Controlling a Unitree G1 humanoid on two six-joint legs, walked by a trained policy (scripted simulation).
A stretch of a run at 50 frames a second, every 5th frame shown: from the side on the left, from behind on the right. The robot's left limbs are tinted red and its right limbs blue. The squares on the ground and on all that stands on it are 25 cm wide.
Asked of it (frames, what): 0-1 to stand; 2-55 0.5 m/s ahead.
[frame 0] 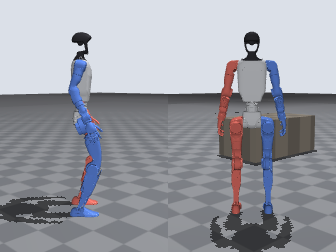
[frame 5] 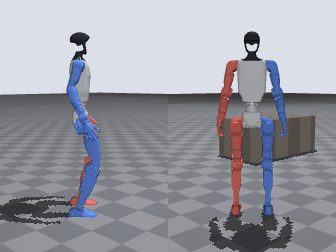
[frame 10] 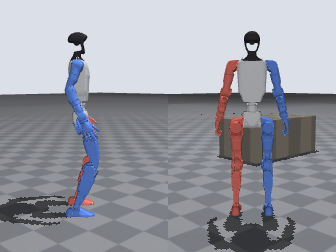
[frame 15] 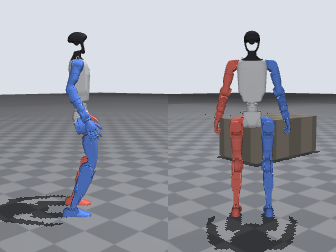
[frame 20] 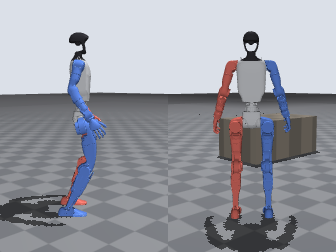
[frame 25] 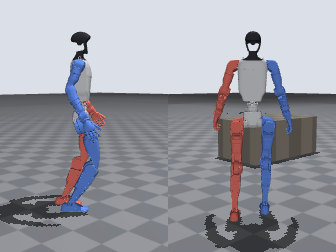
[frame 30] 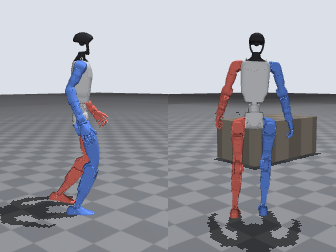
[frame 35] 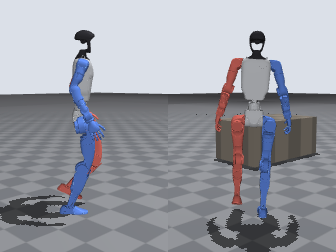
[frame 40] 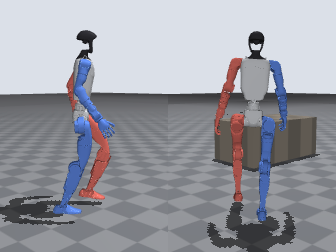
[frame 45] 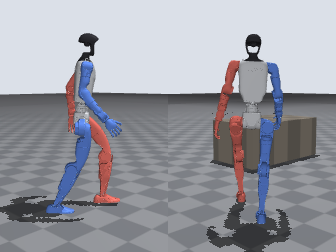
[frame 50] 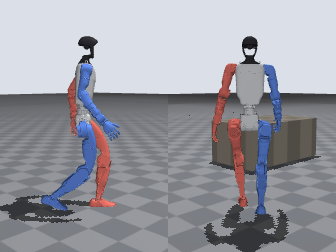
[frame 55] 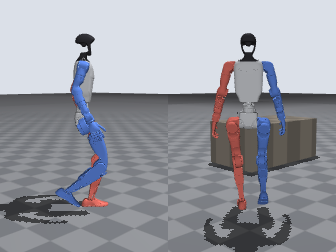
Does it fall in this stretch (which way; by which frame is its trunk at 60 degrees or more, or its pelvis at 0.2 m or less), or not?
no
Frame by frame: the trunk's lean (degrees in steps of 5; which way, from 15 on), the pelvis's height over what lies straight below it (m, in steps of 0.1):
0: 0, 0.8
5: 0, 0.8
10: 5, 0.8
15: 5, 0.8
20: 5, 0.8
25: 0, 0.8
30: 5, 0.8
35: 5, 0.8
40: 5, 0.8
45: 5, 0.8
50: 5, 0.7
55: 0, 0.8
